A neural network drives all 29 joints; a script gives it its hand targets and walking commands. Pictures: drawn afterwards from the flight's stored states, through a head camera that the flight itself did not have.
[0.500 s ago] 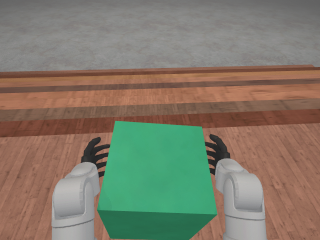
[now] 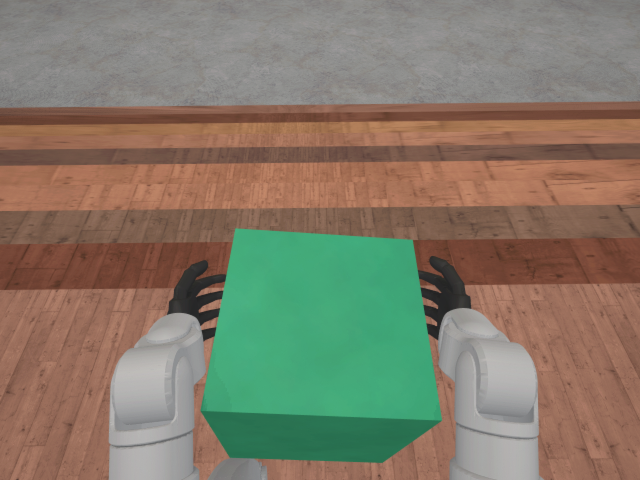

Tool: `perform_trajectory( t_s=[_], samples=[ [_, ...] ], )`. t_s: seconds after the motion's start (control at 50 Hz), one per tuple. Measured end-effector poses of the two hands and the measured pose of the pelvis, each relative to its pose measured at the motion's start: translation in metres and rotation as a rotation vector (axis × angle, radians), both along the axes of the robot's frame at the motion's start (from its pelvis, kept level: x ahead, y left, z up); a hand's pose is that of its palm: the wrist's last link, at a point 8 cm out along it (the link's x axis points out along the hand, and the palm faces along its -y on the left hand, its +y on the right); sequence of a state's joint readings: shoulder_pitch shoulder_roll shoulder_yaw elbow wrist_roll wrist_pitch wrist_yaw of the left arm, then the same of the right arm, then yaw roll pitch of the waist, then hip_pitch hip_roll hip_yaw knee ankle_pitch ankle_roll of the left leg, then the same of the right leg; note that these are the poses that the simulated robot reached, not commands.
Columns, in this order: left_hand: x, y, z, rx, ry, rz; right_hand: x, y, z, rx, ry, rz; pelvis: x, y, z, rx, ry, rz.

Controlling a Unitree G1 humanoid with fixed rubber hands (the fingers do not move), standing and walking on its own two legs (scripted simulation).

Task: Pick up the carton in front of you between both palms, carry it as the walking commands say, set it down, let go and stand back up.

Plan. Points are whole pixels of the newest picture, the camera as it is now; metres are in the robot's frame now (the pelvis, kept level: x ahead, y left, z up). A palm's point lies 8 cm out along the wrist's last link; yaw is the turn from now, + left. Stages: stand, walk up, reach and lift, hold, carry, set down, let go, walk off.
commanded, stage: carry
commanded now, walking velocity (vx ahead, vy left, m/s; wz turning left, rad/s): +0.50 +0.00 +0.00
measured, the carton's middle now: (315, 355) +0.26 +0.01 -0.02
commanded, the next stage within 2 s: none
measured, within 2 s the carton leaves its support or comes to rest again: neither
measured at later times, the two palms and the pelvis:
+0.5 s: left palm (221, 116) +0.64 +0.17 +0.08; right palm (402, 121) +0.61 -0.12 +0.08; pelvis +0.34 +0.05 -0.01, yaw -3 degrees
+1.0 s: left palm (265, 17) +1.02 +0.13 +0.07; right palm (396, 17) +1.03 -0.16 +0.07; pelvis +0.65 -0.02 -0.02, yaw -2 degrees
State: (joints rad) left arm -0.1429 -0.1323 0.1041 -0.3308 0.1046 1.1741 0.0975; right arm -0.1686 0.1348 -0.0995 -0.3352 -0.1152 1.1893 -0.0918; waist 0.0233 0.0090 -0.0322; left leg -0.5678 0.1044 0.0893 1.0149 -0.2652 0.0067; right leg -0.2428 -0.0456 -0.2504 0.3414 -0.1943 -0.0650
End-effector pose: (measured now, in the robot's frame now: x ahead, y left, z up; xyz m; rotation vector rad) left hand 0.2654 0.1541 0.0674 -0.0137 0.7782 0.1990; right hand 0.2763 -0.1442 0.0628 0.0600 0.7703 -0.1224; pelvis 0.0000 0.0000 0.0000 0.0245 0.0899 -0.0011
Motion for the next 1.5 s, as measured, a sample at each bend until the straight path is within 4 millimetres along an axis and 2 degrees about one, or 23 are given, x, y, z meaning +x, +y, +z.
perform_trajectory(
  t_s=[0.08, 0.16, 0.28, 0.36, 0.44, 0.54, 0.64, 0.72, 0.78, 0.88, 1.02, 1.1, 1.18, 1.26, 1.3, 1.36, 1.44, 1.5],
  samples=[
    [0.055, 0.001, 0.012, -0.001, -0.049, -0.009, 0.052, 0.001, 0.012, -0.008, -0.049, -0.005, 0.055, 0.004, 0.002, 0.004, 0.000, -0.009],
    [0.118, 0.005, 0.016, -0.009, -0.093, -0.035, 0.107, 0.005, 0.017, -0.019, -0.093, -0.028, 0.117, 0.013, -0.006, -0.005, -0.009, -0.014],
    [0.222, 0.019, -0.006, -0.052, -0.116, -0.066, 0.199, 0.020, 0.006, -0.054, -0.115, -0.067, 0.216, 0.036, -0.034, -0.002, -0.038, -0.047],
    [0.275, 0.022, -0.012, -0.055, -0.038, -0.090, 0.244, 0.022, -0.001, -0.046, -0.036, -0.098, 0.259, 0.046, -0.023, -0.022, -0.028, -0.066],
    [0.328, 0.021, -0.003, -0.062, -0.036, -0.104, 0.291, 0.022, 0.010, -0.044, -0.035, -0.121, 0.303, 0.049, -0.010, -0.038, -0.020, -0.061],
    [0.404, 0.018, 0.018, -0.054, -0.105, -0.101, 0.370, 0.018, 0.030, -0.040, -0.104, -0.112, 0.364, 0.044, -0.005, -0.044, -0.018, -0.045],
    [0.495, 0.008, 0.033, 0.008, -0.143, -0.115, 0.470, 0.009, 0.042, -0.071, -0.142, -0.057, 0.431, 0.031, -0.014, -0.029, -0.024, -0.034],
    [0.574, -0.004, 0.031, 0.050, -0.125, -0.111, 0.555, -0.004, 0.034, -0.080, -0.126, -0.012, 0.493, 0.014, -0.034, -0.011, -0.033, -0.021],
    [0.623, -0.011, 0.019, 0.072, -0.076, -0.094, 0.613, -0.011, 0.018, -0.072, -0.080, 0.024, 0.530, 0.002, -0.042, -0.019, -0.035, -0.023],
    [0.680, -0.015, -0.001, 0.053, 0.041, -0.064, 0.679, -0.015, 0.002, -0.067, 0.035, 0.050, 0.580, -0.012, -0.026, -0.008, -0.013, -0.023],
    [0.767, -0.020, 0.005, 0.010, -0.009, -0.021, 0.762, -0.020, 0.005, -0.037, -0.009, 0.011, 0.659, -0.019, -0.015, 0.006, 0.015, -0.030],
    [0.820, -0.021, 0.014, -0.011, -0.082, -0.026, 0.808, -0.021, 0.013, -0.028, -0.079, -0.023, 0.713, -0.015, -0.022, -0.006, 0.017, -0.040],
    [0.877, -0.015, 0.014, -0.012, -0.135, -0.040, 0.862, -0.015, 0.014, -0.039, -0.134, -0.033, 0.775, -0.008, -0.041, -0.032, 0.004, -0.056],
    [0.942, -0.004, -0.004, 0.006, -0.166, -0.067, 0.925, -0.004, 0.000, -0.062, -0.165, -0.032, 0.847, 0.003, -0.080, -0.069, -0.028, -0.062],
    [0.980, -0.003, -0.022, 0.000, -0.182, -0.105, 0.955, -0.003, -0.011, -0.091, -0.181, -0.053, 0.886, 0.010, -0.109, -0.080, -0.062, -0.061],
    [1.032, -0.012, -0.054, 0.003, -0.165, -0.172, 0.992, -0.011, -0.039, -0.126, -0.159, -0.088, 0.927, 0.022, -0.145, -0.066, -0.067, -0.049],
    [1.076, -0.017, -0.103, 0.018, -0.025, -0.201, 1.030, -0.015, -0.093, -0.106, -0.017, -0.104, 0.968, 0.035, -0.159, -0.046, -0.053, -0.053],
    [1.106, -0.012, -0.132, 0.009, 0.048, -0.191, 1.060, -0.011, -0.122, -0.088, 0.055, -0.109, 0.999, 0.041, -0.161, -0.046, -0.036, -0.062]
  ],
)
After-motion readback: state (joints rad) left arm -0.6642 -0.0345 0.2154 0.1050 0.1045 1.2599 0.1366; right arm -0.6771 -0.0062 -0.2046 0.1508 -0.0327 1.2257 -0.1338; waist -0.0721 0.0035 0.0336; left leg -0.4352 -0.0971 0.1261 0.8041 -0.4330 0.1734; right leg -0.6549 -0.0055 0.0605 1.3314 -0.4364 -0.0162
